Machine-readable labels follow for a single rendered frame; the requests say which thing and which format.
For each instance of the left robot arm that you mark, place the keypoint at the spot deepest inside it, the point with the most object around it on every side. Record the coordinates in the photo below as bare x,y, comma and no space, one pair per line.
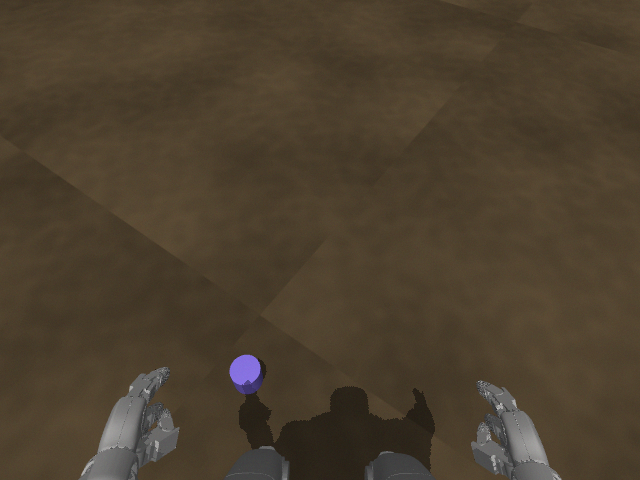
112,464

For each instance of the right robot hand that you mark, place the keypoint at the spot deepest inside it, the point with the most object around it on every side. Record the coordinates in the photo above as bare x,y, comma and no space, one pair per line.
520,442

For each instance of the right robot arm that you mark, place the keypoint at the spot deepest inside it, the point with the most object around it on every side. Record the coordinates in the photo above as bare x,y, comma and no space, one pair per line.
534,471

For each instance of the can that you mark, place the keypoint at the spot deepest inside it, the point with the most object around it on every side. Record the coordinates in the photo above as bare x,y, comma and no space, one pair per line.
246,374

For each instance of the left robot hand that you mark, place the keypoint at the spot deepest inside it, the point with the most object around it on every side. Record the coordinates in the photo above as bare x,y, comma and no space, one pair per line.
130,419

